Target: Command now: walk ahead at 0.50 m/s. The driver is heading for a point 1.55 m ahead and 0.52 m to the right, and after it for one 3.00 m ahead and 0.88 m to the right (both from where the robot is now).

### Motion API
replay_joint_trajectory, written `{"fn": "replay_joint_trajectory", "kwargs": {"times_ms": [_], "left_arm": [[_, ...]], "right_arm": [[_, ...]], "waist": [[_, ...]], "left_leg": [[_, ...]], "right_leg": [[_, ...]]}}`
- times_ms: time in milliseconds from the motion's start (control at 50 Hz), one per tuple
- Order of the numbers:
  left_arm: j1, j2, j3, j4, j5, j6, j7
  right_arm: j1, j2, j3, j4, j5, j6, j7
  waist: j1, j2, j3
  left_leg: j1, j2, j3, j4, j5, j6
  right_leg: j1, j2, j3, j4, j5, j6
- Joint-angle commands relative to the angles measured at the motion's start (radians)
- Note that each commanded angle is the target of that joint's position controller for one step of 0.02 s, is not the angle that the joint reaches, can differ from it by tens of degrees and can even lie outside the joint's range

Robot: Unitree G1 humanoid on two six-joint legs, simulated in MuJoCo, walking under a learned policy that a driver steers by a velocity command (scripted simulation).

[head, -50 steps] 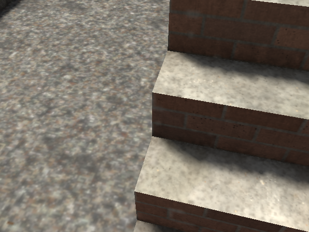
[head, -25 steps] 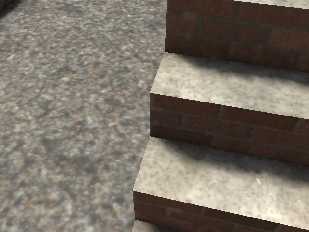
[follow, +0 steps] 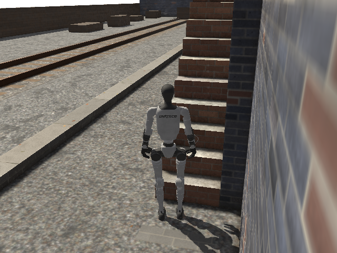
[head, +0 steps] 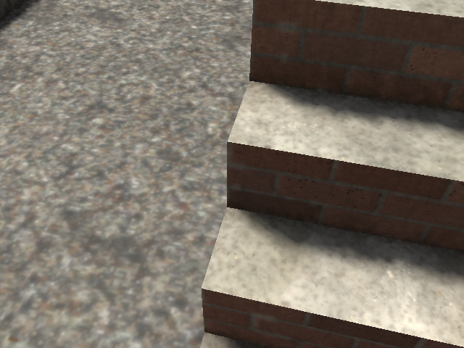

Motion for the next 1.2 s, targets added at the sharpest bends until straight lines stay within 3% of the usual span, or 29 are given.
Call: {"fn": "replay_joint_trajectory", "kwargs": {"times_ms": [20,500,580,1200], "left_arm": [[-0.050,0.091,0.014,-0.047,-0.001,-0.012,0.003],[-0.057,0.114,0.004,-0.021,-0.006,-0.008,0.002],[-0.043,0.114,0.002,-0.018,-0.001,-0.005,0.000],[-0.002,0.126,0.001,-0.023,-0.003,0.001,0.000]], "right_arm": [[-0.044,-0.101,-0.016,-0.047,0.001,-0.012,-0.002],[-0.043,-0.135,-0.004,-0.032,0.002,-0.012,0.001],[-0.035,-0.130,0.002,-0.032,-0.003,-0.012,0.002],[-0.009,-0.147,0.007,-0.050,0.001,-0.010,0.002]], "waist": [[0.000,0.009,-0.041],[-0.001,0.006,-0.050],[0.001,0.021,-0.036],[0.000,0.011,-0.033]], "left_leg": [[-0.041,0.194,-0.138,-0.029,0.241,-0.025],[-0.013,0.199,-0.152,-0.046,0.277,-0.029],[-0.027,0.200,-0.150,-0.052,0.291,-0.034],[-0.020,0.195,-0.154,-0.039,0.309,-0.027]], "right_leg": [[0.053,-0.138,0.123,-0.009,0.143,-0.017],[0.043,-0.141,0.122,-0.009,0.130,-0.007],[0.047,-0.142,0.124,-0.013,0.136,-0.005],[0.041,-0.136,0.121,0.006,0.128,-0.003]]}}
